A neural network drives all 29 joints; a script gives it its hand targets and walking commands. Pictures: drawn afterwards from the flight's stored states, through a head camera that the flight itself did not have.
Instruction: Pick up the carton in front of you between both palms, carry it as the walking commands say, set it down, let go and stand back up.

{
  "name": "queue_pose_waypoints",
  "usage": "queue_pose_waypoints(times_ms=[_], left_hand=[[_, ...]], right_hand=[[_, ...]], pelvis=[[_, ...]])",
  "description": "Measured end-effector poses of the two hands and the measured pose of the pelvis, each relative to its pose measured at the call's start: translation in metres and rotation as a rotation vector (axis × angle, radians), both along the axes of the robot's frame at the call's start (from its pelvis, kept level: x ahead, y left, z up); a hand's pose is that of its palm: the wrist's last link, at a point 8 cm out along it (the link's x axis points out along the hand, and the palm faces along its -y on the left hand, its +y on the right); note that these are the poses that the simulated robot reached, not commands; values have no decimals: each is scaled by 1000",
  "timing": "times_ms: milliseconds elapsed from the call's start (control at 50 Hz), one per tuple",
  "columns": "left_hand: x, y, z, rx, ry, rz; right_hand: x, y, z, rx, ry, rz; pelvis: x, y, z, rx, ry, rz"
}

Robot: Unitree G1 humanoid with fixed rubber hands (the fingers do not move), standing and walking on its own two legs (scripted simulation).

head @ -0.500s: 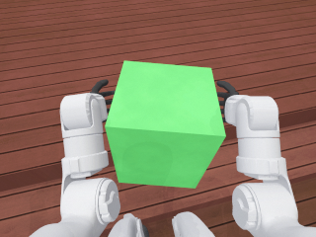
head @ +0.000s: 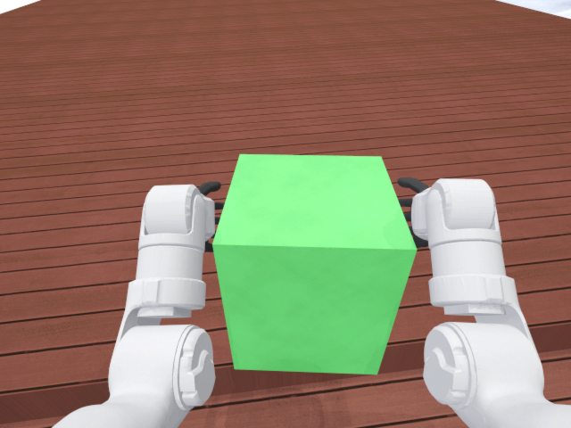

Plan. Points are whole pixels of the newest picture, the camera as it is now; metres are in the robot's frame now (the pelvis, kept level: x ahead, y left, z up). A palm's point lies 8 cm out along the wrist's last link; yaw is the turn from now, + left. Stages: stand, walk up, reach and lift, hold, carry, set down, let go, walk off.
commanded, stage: carry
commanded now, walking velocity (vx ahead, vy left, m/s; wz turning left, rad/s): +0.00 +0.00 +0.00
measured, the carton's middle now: (307, 263) +0.34 +0.00 +0.10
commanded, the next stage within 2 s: none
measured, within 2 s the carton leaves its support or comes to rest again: neither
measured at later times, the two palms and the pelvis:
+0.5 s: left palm (197, 246) +0.34 +0.16 +0.13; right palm (409, 242) +0.35 -0.14 +0.14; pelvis +0.00 +0.01 +0.00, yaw +0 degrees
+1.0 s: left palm (194, 250) +0.34 +0.16 +0.13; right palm (408, 246) +0.34 -0.14 +0.14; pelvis +0.00 +0.01 +0.00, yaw +0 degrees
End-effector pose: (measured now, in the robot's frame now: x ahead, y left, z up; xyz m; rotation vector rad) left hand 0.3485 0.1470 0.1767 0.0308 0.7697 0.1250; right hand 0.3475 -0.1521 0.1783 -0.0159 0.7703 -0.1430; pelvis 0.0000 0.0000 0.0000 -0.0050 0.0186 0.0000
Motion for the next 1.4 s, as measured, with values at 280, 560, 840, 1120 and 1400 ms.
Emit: queue_pose_waypoints(times_ms=[280, 560, 840, 1120, 1400], left_hand=[[-4, 5, -50, 7, 15, -5], [-5, 11, -42, 3, -21, 0], [-9, 13, -44, 10, -14, -8], [-12, 14, -45, 7, -15, -8], [-12, 13, -45, 8, -16, -6]], right_hand=[[-3, 5, -49, -18, 15, 23], [-3, 11, -41, -15, -21, 22], [-7, 13, -43, -21, -14, 26], [-11, 14, -44, -19, -15, 22], [-11, 13, -44, -17, -17, 22]], pelvis=[[-5, 3, 1, 3, 1, -4], [4, 6, 2, 0, -8, 5], [-1, 9, 2, 1, -12, 3], [-5, 10, 3, 1, -14, 4], [-6, 9, 3, 1, -15, 4]])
